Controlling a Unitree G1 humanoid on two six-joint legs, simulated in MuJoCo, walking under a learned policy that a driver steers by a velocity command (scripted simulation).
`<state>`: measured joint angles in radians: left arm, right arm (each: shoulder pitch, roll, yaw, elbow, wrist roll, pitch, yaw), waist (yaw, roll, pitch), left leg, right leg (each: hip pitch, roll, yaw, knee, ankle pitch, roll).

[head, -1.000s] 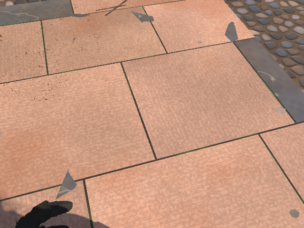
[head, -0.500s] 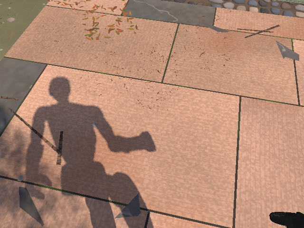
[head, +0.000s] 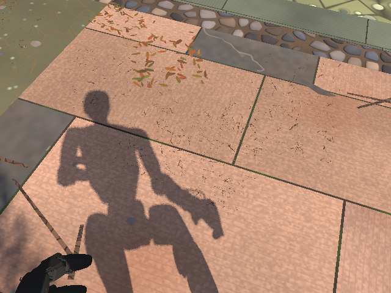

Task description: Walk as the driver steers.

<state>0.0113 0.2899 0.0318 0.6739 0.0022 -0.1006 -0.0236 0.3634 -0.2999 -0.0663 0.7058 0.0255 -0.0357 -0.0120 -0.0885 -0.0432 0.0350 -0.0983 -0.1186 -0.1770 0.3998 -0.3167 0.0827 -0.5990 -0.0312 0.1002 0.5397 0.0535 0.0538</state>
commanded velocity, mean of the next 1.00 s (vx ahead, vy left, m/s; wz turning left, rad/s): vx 0.50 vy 0.00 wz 0.60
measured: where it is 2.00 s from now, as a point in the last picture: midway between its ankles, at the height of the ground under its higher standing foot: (24, 178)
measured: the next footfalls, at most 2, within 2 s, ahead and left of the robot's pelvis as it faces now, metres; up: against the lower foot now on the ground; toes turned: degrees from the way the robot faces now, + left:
right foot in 0.08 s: +0.23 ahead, -0.14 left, +0.00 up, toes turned +7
left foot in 0.60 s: +0.45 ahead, +0.19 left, +0.00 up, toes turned +24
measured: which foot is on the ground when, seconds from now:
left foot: down 0.00-0.10, up 0.12-0.58, down 0.60-1.00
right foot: up 0.00-0.06, down 0.08-0.60, up 0.62-1.00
